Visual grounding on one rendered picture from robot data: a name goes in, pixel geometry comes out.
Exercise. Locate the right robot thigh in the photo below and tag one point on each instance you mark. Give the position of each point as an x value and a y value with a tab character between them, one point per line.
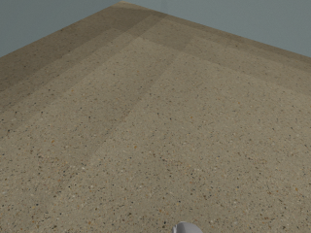
185	227

